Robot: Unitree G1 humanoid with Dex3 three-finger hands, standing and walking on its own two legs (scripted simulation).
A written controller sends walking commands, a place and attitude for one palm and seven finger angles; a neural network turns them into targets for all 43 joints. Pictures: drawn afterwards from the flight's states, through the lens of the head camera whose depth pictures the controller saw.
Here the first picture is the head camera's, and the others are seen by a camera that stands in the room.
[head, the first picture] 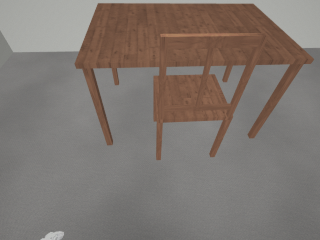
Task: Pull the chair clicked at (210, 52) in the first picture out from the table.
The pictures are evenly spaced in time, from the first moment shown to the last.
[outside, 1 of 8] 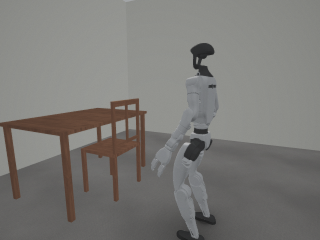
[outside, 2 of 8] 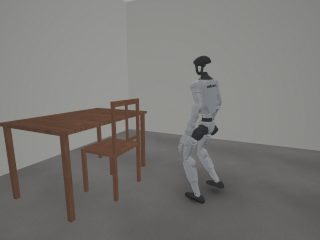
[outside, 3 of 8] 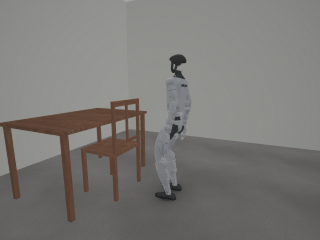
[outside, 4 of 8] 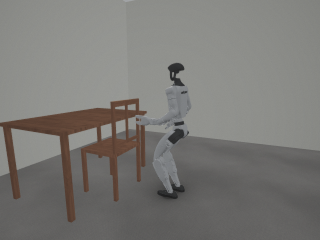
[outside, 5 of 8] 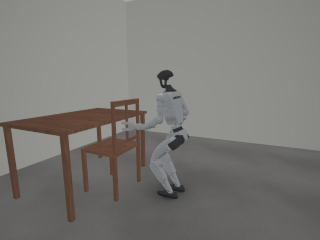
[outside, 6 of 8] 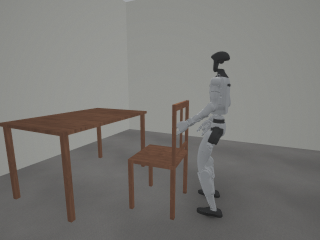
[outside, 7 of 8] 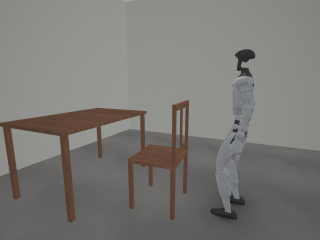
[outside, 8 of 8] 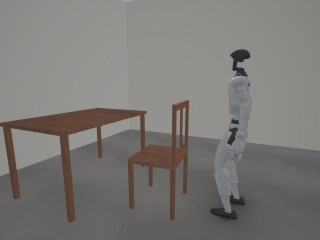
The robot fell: no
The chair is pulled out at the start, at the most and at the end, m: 0.00 0.55 0.55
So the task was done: yes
